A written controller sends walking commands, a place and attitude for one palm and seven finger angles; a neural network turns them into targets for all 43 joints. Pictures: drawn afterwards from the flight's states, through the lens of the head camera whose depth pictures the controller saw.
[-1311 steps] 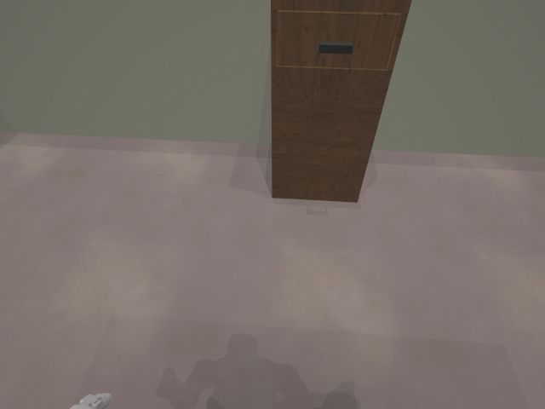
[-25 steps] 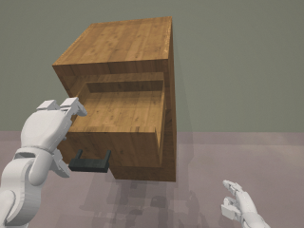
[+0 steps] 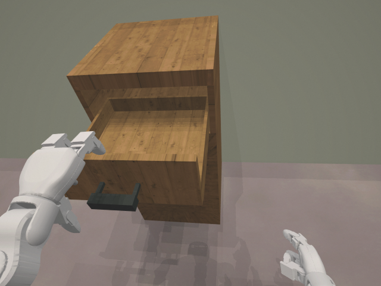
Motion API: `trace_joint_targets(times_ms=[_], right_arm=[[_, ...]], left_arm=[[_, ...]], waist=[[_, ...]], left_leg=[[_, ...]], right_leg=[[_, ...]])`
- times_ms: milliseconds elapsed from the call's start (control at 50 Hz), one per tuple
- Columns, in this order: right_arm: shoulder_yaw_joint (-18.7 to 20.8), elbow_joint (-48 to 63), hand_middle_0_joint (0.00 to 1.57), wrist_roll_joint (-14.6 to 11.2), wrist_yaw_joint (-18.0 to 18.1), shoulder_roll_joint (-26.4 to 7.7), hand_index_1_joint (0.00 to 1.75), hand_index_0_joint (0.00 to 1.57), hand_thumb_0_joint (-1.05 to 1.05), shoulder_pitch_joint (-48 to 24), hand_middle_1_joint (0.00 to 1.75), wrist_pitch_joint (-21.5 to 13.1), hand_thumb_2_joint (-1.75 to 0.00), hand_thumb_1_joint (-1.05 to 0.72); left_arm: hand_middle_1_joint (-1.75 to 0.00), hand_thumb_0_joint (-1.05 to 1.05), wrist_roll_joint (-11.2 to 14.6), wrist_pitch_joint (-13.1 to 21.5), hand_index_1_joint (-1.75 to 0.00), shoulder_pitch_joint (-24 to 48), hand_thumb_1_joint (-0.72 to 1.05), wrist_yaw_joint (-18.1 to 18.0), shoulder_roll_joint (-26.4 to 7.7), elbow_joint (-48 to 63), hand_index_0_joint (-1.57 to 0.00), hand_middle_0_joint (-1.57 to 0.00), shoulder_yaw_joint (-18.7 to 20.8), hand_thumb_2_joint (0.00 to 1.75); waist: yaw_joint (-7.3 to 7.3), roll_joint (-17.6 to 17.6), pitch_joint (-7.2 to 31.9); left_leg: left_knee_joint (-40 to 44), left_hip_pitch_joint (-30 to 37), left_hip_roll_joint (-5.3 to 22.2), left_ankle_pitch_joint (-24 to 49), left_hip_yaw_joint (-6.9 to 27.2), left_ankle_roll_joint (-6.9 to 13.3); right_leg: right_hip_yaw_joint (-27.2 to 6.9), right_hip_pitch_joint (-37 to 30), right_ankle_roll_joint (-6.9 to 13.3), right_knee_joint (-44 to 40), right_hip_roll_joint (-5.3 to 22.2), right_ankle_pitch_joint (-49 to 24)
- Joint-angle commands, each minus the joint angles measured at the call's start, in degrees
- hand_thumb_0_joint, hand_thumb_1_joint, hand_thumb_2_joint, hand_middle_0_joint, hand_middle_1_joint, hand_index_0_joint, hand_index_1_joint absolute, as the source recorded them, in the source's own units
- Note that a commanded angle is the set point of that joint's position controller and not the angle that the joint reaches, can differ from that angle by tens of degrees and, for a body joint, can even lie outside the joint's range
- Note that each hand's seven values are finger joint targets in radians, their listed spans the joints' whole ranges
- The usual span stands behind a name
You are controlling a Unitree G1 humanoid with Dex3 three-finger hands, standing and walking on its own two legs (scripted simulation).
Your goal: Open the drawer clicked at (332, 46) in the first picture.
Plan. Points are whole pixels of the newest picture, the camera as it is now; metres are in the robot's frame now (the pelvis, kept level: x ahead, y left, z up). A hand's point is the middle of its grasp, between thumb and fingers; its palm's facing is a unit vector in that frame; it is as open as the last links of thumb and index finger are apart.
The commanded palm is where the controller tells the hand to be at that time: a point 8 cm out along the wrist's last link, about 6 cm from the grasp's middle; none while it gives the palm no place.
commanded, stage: draw the hand back to the body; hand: left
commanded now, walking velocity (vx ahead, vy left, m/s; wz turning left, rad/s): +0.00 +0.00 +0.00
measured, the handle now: (116, 193) +0.29 +0.24 +0.02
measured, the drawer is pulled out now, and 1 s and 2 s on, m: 0.28 0.28 0.28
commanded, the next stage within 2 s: step back with the hand held close in 1.16 s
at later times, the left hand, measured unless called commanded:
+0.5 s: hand (69, 167) +0.23 +0.23 +0.21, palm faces +0.42 -0.85 -0.31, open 12.7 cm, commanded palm +0.17 +0.27 +0.21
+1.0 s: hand (57, 179) +0.21 +0.25 +0.20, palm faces +0.45 -0.81 -0.38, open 8.4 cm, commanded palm +0.15 +0.28 +0.21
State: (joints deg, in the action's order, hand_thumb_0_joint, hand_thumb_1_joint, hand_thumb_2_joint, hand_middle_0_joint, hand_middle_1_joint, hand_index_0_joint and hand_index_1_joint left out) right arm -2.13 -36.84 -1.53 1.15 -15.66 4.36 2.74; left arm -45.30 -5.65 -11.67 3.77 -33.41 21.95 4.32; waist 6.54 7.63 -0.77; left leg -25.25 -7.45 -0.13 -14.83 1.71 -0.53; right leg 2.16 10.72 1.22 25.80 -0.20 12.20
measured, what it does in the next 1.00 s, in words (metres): stands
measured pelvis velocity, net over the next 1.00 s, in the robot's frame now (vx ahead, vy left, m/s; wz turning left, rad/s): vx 0.02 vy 0.00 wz -0.01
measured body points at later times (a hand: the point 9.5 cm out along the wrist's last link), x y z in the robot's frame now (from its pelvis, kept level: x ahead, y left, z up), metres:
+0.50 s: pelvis +0.02 +0.00 +0.00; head +0.01 -0.01 +0.45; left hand +0.20 +0.27 +0.22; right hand +0.20 -0.21 -0.08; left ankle -0.01 +0.13 -0.74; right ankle +0.02 -0.10 -0.74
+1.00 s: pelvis +0.02 +0.00 +0.00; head +0.01 -0.01 +0.45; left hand +0.18 +0.29 +0.22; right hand +0.22 -0.20 -0.08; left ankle -0.01 +0.13 -0.74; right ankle +0.02 -0.10 -0.74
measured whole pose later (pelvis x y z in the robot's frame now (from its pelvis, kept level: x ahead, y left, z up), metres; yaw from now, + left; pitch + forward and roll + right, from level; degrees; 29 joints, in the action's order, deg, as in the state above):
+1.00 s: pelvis +0.02 +0.00 +0.00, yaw +0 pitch -4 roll -1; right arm -1.6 -36.4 0.4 4.2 -11.8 9.3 -8.0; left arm 3.6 7.2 -25.8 -5.8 -18.7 29.9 19.8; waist 4.4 4.0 -1.4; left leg -25.1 -4.5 1.0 -16.9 1.5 -0.4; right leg 2.1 6.5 1.0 22.5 -1.4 12.4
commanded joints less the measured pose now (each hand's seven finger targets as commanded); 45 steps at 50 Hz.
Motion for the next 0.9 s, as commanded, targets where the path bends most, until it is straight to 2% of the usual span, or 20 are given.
trace_joint_targets(times_ms=[0,40,60,80,100,140,160,180,200,220,260,280,320,360,420,460,560,700,800,880], right_arm=[[1.5,9.6,0.2,0.4,0.2,-3.6,0.3,0.2,0.0,-10.8,0.3,-3.4,-0.9,-0.9],[1.4,10.6,0.2,0.5,0.2,-3.9,0.3,0.2,0.0,-11.3,0.3,-3.3,-0.9,-0.9],[1.3,10.9,0.2,0.0,0.2,-4.2,0.3,0.2,0.0,-11.9,0.3,-3.8,-0.9,-0.9],[0.9,10.8,0.2,0.6,-0.1,-3.5,0.3,0.2,0.0,-11.5,0.3,-3.7,-0.9,-0.9],[1.4,10.1,0.2,0.4,0.0,-3.7,0.3,0.2,0.0,-10.7,0.3,-3.2,-0.9,-0.9],[1.4,10.7,0.2,0.3,0.0,-4.3,0.3,0.2,0.0,-11.1,0.3,-2.9,-0.9,-0.9],[1.6,14.4,0.2,0.3,0.9,-0.8,0.3,0.2,0.0,-8.1,0.3,-7.2,-0.9,-0.9],[0.9,11.2,0.2,1.4,2.0,-1.3,0.3,0.2,0.0,-6.1,0.3,-9.6,-0.9,-0.9],[1.3,11.3,0.2,1.3,2.7,-1.8,0.3,0.2,0.0,-5.3,0.3,-9.9,-0.9,-0.9],[1.3,11.3,0.2,1.1,3.2,-2.0,0.3,0.2,0.0,-5.5,0.3,-10.9,-0.9,-0.9],[1.5,9.5,0.2,1.9,3.9,-2.5,0.3,0.2,0.0,-4.9,0.3,-13.0,-0.9,-0.9],[1.0,9.9,0.2,2.2,3.9,-0.9,0.3,0.2,0.0,-4.3,0.3,-13.8,-0.9,-0.9],[1.3,9.3,0.2,2.0,3.6,-1.4,0.3,0.2,0.0,-3.2,0.3,-14.3,-0.9,-0.9],[1.5,9.1,0.2,2.2,3.6,-1.8,0.3,0.2,0.0,-3.5,0.3,-15.0,-0.9,-0.9],[1.6,9.3,0.2,2.4,3.1,-1.6,0.3,0.2,0.0,-3.0,0.3,-15.6,-0.9,-0.9],[2.0,9.2,0.2,2.5,2.8,-2.1,0.3,0.2,0.0,-3.0,0.3,-15.8,-0.9,-0.9],[2.7,9.1,0.2,2.2,2.6,-2.2,0.3,0.2,0.0,-2.4,0.3,-15.2,-0.9,-0.9],[2.9,9.5,0.2,2.0,2.8,-1.9,0.3,0.2,0.0,-1.8,0.3,-14.4,-0.9,-0.9],[2.8,9.7,0.2,2.0,3.1,-1.8,0.3,0.2,0.0,-2.1,0.3,-13.9,-0.9,-0.9],[2.6,9.5,0.2,2.0,3.4,-1.7,0.3,0.2,0.0,-2.4,0.3,-13.9,-0.9,-0.9]], left_arm=[[-1.2,0.0,-0.5,0.9,-1.2,9.0,-0.5,-3.2,-14.2,9.6,-0.3,-0.3,12.2,0.3],[-1.2,0.0,-0.2,0.9,-1.2,8.3,-0.5,-3.1,-14.0,12.1,-0.3,-0.3,12.1,0.3],[-1.2,0.0,1.0,1.1,-1.2,7.9,-0.5,-3.2,-15.9,12.9,-0.3,-0.3,14.6,0.3],[-1.2,0.0,0.0,0.9,-1.2,6.7,-0.5,-3.0,-13.3,12.3,-0.3,-0.3,12.3,0.3],[-1.2,0.0,0.7,0.6,-1.2,3.9,-0.5,-2.9,-12.5,10.4,-0.3,-0.3,11.9,0.3],[-1.2,0.0,0.7,0.4,-1.2,3.9,-0.5,-2.7,-14.1,11.9,-0.3,-0.3,13.2,0.3],[-1.18,0.0,40.2,8.3,-1.18,14.6,-0.47,-5.4,2.4,22.1,-0.3,-0.3,16.7,0.32],[-1.15,0.0,41.5,10.3,-1.15,0.7,-0.43,-7.5,1.2,7.3,-0.29,-0.29,18.0,0.33],[-1.13,0.0,46.2,11.6,-1.13,-3.3,-0.4,-7.7,3.5,10.1,-0.29,-0.29,19.0,0.34],[-1.11,0.0,47.4,13.5,-1.11,0.8,-0.36,-8.4,1.7,15.5,-0.29,-0.29,19.9,0.36],[-1.07,0.0,48.1,16.4,-1.07,4.5,-0.29,-10.5,-2.7,19.1,-0.29,-0.29,24.3,0.39],[-1.04,0.0,48.0,17.1,-1.04,3.4,-0.26,-10.6,3.1,18.4,-0.28,-0.28,20.4,0.4],[-1.0,0.0,48.5,17.3,-1.0,0.1,-0.18,-10.8,4.8,16.2,-0.28,-0.28,19.2,0.43],[-0.95,0.0,48.3,18.0,-0.95,1.1,-0.12,-11.0,3.7,17.8,-0.27,-0.27,19.8,0.47],[-0.88,0.0,48.3,18.5,-0.88,-1.9,-0.01,-10.8,5.7,19.3,-0.26,-0.26,18.4,0.51],[-0.84,0.0,48.4,18.6,-0.84,-3.4,0.06,-10.8,3.8,20.4,-0.26,-0.26,20.2,0.54],[-0.73,0.0,48.7,18.2,-0.73,-7.8,0.23,-10.5,3.8,20.1,-0.25,-0.25,21.8,0.62],[-0.57,0.0,48.9,17.8,-0.57,-9.8,0.48,-10.3,4.7,21.0,-0.23,-0.23,21.8,0.72],[-0.46,0.0,49.0,17.0,-0.46,-9.9,0.65,-10.4,4.6,20.0,-0.22,-0.22,22.2,0.8],[-0.37,0.0,49.0,16.6,-0.37,-9.5,0.8,-10.5,5.0,19.6,-0.21,-0.21,21.8,0.86]], waist=[[0.49,-4.2,9.6],[0.83,-4.5,10.1],[0.88,-3.2,10.1],[1.09,-3.6,10.7],[0.27,-4.6,8.1],[0.54,-5.4,7.5],[-4.78,-9.3,3.9],[-4.07,-13.3,1.7],[-3.39,-15.2,1.9],[-3.42,-12.5,4.9],[-2.82,-3.2,6.5],[-2.76,-0.8,7.0],[-3.02,-2.4,3.6],[-2.78,-0.5,2.0],[-2.56,-0.9,3.8],[-2.23,-2.2,4.8],[-2.29,-3.8,5.7],[-2.59,-3.4,6.5],[-2.71,-5.9,4.9],[-2.79,-2.8,3.7]], left_leg=[[3.7,-2.6,-1.5,10.9,-1.6,1.3],[3.5,-2.3,-1.5,12.1,-1.9,1.3],[3.0,-2.6,-1.2,11.5,-1.6,0.9],[2.9,-2.5,-1.5,12.4,-1.8,1.1],[3.6,-2.9,-1.4,12.2,-1.8,1.2],[3.5,-3.2,-1.3,11.8,-2.0,1.2],[1.7,2.6,0.3,7.2,-2.3,2.6],[2.5,1.1,1.2,4.2,-2.2,2.3],[3.7,0.5,1.4,4.7,-1.6,2.1],[4.0,1.7,1.2,4.9,-2.1,2.0],[3.7,2.6,0.7,5.0,-2.8,1.3],[4.4,2.4,0.4,6.3,-2.8,1.2],[5.4,1.0,0.9,7.7,-2.6,0.9],[5.5,0.5,0.9,8.3,-2.5,0.7],[5.3,0.4,1.0,12.3,-2.1,0.7],[4.5,0.6,1.2,15.0,-2.1,0.6],[3.4,0.6,1.5,19.1,-2.6,0.5],[3.5,1.1,1.6,18.6,-2.5,0.4],[3.8,0.3,1.5,15.6,-2.2,0.6],[3.9,0.2,1.3,13.3,-2.5,0.5]], right_leg=[[-1.3,-7.5,-0.5,-4.3,0.3,-5.2],[-1.0,-7.6,-0.8,-4.1,0.6,-7.1],[-1.8,-8.0,-0.5,-3.8,0.4,-7.0],[-1.0,-8.1,-0.5,-3.6,0.7,-7.1],[-0.6,-7.0,-0.7,-4.1,0.3,-7.2],[-0.7,-6.6,-0.9,-4.3,0.4,-7.2],[-0.3,-3.0,0.1,-7.3,-0.7,-6.6],[0.4,-3.3,-0.3,-6.1,-1.0,-3.4],[1.1,-4.2,-0.8,-6.8,-0.7,-2.6],[0.7,-5.6,-1.0,-7.0,-0.1,-2.6],[-0.7,-6.5,-0.6,-7.2,0.5,-2.8],[0.0,-7.2,-0.3,-6.9,0.7,-3.6],[0.4,-6.9,-0.4,-6.8,0.4,-4.7],[0.2,-6.9,0.0,-7.3,0.3,-5.0],[0.4,-8.8,0.1,-5.7,0.3,-9.0],[0.4,-9.7,0.2,-5.3,0.3,-11.7],[0.3,-10.0,0.0,-4.6,0.1,-16.2],[0.3,-9.0,-0.3,-4.5,0.2,-15.0],[0.3,-7.9,-0.4,-5.2,0.0,-12.6],[0.1,-7.0,-0.3,-6.0,0.1,-10.6]])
